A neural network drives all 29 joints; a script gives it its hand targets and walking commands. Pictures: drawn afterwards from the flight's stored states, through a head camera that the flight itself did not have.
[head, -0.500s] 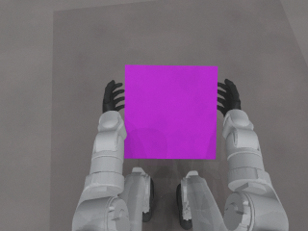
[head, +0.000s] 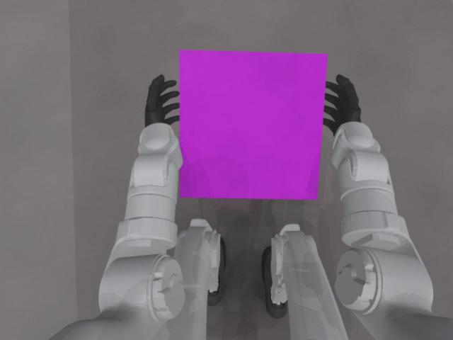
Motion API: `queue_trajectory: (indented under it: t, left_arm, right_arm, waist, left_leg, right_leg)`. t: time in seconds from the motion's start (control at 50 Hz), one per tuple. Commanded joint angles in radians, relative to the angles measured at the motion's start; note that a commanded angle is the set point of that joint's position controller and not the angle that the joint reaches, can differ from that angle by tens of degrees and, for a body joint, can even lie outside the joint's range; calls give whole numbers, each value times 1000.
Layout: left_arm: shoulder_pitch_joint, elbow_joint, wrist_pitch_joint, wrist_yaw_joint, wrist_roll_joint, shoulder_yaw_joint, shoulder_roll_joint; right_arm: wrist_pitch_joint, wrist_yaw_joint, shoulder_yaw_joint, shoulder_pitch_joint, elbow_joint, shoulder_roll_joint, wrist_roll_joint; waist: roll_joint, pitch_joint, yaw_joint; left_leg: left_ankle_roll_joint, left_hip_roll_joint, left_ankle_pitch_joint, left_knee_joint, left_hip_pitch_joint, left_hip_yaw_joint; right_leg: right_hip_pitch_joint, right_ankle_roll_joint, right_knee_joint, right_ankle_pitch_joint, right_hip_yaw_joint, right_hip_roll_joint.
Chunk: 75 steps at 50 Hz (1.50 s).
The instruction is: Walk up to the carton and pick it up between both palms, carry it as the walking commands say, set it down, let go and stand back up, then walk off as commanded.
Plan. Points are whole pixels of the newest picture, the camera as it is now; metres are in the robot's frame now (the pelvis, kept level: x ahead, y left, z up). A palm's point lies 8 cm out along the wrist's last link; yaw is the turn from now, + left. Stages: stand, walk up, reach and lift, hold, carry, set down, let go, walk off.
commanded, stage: set down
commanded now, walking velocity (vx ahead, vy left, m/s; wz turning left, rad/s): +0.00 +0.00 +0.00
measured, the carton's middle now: (246, 128) +0.48 +0.01 -0.16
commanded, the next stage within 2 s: none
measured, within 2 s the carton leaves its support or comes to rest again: neither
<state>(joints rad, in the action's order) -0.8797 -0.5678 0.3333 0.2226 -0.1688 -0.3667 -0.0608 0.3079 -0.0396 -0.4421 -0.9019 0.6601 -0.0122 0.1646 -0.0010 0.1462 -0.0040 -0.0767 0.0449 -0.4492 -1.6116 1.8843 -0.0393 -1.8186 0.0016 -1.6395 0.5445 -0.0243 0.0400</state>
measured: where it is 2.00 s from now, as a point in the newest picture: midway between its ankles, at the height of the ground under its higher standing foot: (244, 287)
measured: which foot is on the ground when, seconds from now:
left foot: down 0.00-1.00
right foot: down 0.00-1.00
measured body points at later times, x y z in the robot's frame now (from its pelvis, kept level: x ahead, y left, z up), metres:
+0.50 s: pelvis -0.05 -0.02 -0.07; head +0.32 -0.01 +0.18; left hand +0.49 +0.14 -0.21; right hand +0.50 -0.17 -0.21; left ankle +0.11 +0.08 -0.50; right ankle +0.08 -0.12 -0.50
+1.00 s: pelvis -0.04 -0.01 -0.13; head +0.33 -0.01 +0.11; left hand +0.53 +0.14 -0.27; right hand +0.53 -0.18 -0.28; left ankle +0.11 +0.08 -0.50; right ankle +0.08 -0.12 -0.50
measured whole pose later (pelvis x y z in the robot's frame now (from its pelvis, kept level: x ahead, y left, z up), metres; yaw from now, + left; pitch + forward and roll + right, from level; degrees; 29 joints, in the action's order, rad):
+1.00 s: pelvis -0.04 -0.01 -0.13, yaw -1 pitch +28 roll -2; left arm -1.51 -0.81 0.36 0.20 -0.02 -0.28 0.20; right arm 0.34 -0.17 -0.34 -1.46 0.78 -0.26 0.02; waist 0.03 -0.53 -0.02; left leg -0.06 0.02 -0.47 -2.07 2.09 -0.04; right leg -2.02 0.03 -2.11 0.58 -0.07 0.05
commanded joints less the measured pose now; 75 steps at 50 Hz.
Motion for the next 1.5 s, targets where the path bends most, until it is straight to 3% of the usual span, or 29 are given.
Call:
queue_trajectory:
  t: [0.0, 0.06, 0.1, 0.12, 0.16, 0.2, 0.36, 0.38, 0.4, 0.44, 0.46, 0.48, 0.5, 0.56, 0.6, 0.66, 0.72, 0.78, 0.84, 0.86, 0.94, 0.96, 1.02, 1.12, 1.3, 1.38, 1.42, 1.44, 1.48]
  left_arm:
    - [-702, -18, 1, -342, 167, 600, -1014]
    - [-717, -4, -3, -344, 180, 603, -999]
    - [-773, 26, -9, -332, 171, 589, -957]
    - [-736, -30, -3, -335, 166, 574, -1004]
    - [-736, -55, 0, -337, 141, 536, -975]
    - [-855, 9, -8, -339, 176, 584, -955]
    - [-924, 42, 2, -346, 208, 585, -857]
    - [-992, 70, 5, -347, 250, 623, -872]
    - [-978, 68, 7, -348, 226, 573, -827]
    - [-1011, 132, 4, -342, 247, 626, -801]
    - [-1007, 186, 6, -344, 280, 657, -786]
    - [-1070, 260, 9, -333, 309, 705, -781]
    - [-1067, 246, 22, -335, 296, 689, -745]
    - [-1179, 473, 39, -318, 379, 791, -692]
    - [-1209, 411, 38, -311, 424, 754, -676]
    - [-1179, -20, 45, -345, 351, 610, -731]
    - [-1186, -138, 16, -381, 273, 522, -739]
    - [-1192, -216, -4, -404, 232, 453, -744]
    - [-1231, -135, -29, -388, 252, 462, -758]
    - [-1257, -122, -38, -378, 238, 437, -736]
    - [-1376, 67, -53, -336, 335, 545, -706]
    - [-1331, 18, -47, -324, 324, 521, -667]
    - [-1200, -15, -40, -308, 357, 544, -801]
    - [-1059, -261, -35, -352, 338, 481, -891]
    - [-1229, -127, -110, -322, 428, 577, -792]
    - [-1268, -198, -111, -331, 426, 552, -699]
    - [-1324, -164, -119, -335, 443, 550, -685]
    - [-1337, -199, -112, -348, 455, 553, -697]
    - [-1307, -251, -120, -356, 451, 517, -652]
  right_arm:
    - [-14, 279, 533, -660, -20, 899, -102]
    - [-16, 276, 546, -721, -61, 910, -143]
    - [-14, 284, 595, -795, -89, 935, -180]
    - [-14, 272, 578, -793, -96, 935, -162]
    - [1, 276, 553, -784, -28, 924, -145]
    - [-2, 265, 560, -792, -32, 917, -154]
    - [14, 241, 709, -993, -175, 929, -259]
    - [15, 232, 702, -988, -171, 909, -260]
    - [26, 228, 707, -1009, -151, 890, -255]
    - [26, 213, 738, -1022, -172, 872, -284]
    - [22, 202, 816, -1117, -309, 858, -346]
    - [29, 190, 822, -1108, -314, 835, -356]
    - [36, 185, 838, -1149, -305, 827, -375]
    - [48, 140, 920, -1238, -578, 732, -422]
    - [62, 120, 890, -1261, -507, 746, -409]
    - [48, 120, 642, -1175, -128, 708, -265]
    - [34, 166, 523, -1082, 109, 752, -195]
    - [25, 209, 459, -1105, 206, 752, -160]
    - [-2, 225, 500, -1163, 76, 787, -202]
    - [8, 230, 489, -1146, 123, 836, -222]
    - [-8, 227, 619, -1255, -61, 823, -327]
    - [8, 232, 617, -1261, 30, 779, -326]
    - [-14, 224, 733, -1381, -206, 747, -380]
    - [-69, 230, 701, -1324, -181, 703, -310]
    - [-115, 207, 654, -1309, -115, 609, -369]
    - [-92, 212, 567, -1230, 89, 614, -333]
    - [-98, 212, 576, -1254, 66, 610, -345]
    - [-90, 209, 569, -1231, 113, 584, -311]
    - [-85, 212, 566, -1231, 142, 606, -305]
  waist:
    - [53, 1121, 79]
    - [78, 1155, 60]
    - [67, 1207, -18]
    - [50, 1215, 36]
    - [47, 1140, 12]
    - [45, 1261, 63]
    - [-61, 1510, -25]
    - [-47, 1536, 24]
    - [-83, 1610, -25]
    - [-53, 1806, -25]
    - [-37, 1946, -73]
    - [-1, 2070, -38]
    - [-1, 2076, -92]
    - [-29, 2228, -47]
    - [-86, 2072, -6]
    - [-58, 1352, 66]
    - [-26, 1072, 93]
    - [32, 1020, 54]
    - [7, 1209, 20]
    - [45, 1164, -25]
    - [6, 1692, -12]
    - [13, 1565, -39]
    - [-78, 1689, -37]
    - [-111, 1375, 30]
    - [47, 1361, 93]
    - [17, 1104, 136]
    - [58, 1073, 99]
    - [36, 1005, 136]
    - [-16, 937, 118]
  left_leg:
    - [97, 103, 306, 121, -889, 131]
    - [96, 105, 315, 88, -885, 102]
    - [82, 99, 351, 68, -911, 118]
    - [77, 109, 345, 45, -880, 113]
    - [73, 111, 268, 46, -776, 99]
    - [81, 112, 315, -3, -775, 88]
    - [60, 111, 304, -107, -686, 38]
    - [62, 106, 283, -108, -705, 45]
    - [59, 107, 274, -122, -695, 34]
    - [67, 97, 310, -157, -798, 34]
    - [64, 98, 360, -169, -876, 22]
    - [76, 92, 361, -186, -965, 24]
    - [73, 91, 367, -196, -913, 5]
    - [77, 98, 524, -254, -975, 10]
    - [72, 101, 434, -256, -857, -3]
    - [61, 91, 66, -202, -452, 21]
    - [59, 73, -71, -215, -335, 28]
    - [62, 68, -28, -247, -352, 14]
    - [61, 75, 152, -289, -486, 8]
    - [61, 76, 158, -290, -455, -7]
    - [58, 77, 328, -357, -769, 9]
    - [57, 71, 271, -344, -755, 2]
    - [46, 86, 461, -379, -858, 37]
    - [51, 94, 397, -406, -594, 48]
    - [66, 81, 555, -498, -738, 78]
    - [66, 77, 353, -491, -575, 48]
    - [72, 84, 307, -491, -523, 27]
    - [76, 90, 264, -491, -452, 28]
    - [65, 92, 212, -490, -410, 24]
  right_leg:
    - [280, 23, 149, -234, -1, 118]
    - [255, 21, 121, -234, 0, 123]
    - [241, 14, 83, -257, 4, 119]
    - [253, 14, 95, -247, 5, 117]
    - [236, 16, 77, -204, 7, 113]
    - [306, 21, 61, -273, 9, 126]
    - [482, -9, -20, -303, 14, 123]
    - [500, 4, -23, -301, 11, 120]
    - [544, -4, -30, -273, 19, 117]
    - [622, 2, -74, -316, 17, 115]
    - [707, 0, -95, -372, 24, 117]
    - [756, 15, -110, -375, 26, 120]
    - [808, 16, -105, -401, 54, 112]
    - [972, 1, -177, -638, 44, 113]
    - [923, 0, -165, -552, 47, 106]
    - [576, 27, -88, -147, 60, 88]
    - [365, 50, -88, -1, 67, 85]
    - [286, 42, -149, -27, 36, 77]
    - [320, 31, -192, -169, 8, 86]
    - [282, 30, -196, -178, 18, 82]
    - [449, 21, -269, -303, -11, 97]
    - [368, 16, -289, -221, -21, 94]
    - [436, 9, -314, -378, -43, 103]
    - [332, 24, -320, -347, -22, 94]
    - [187, 31, -399, -401, -21, 79]
    - [167, 23, -397, -281, -21, 74]
    - [177, 34, -404, -248, -8, 78]
    - [205, 35, -403, -244, -12, 73]
    - [221, 26, -409, -209, -8, 71]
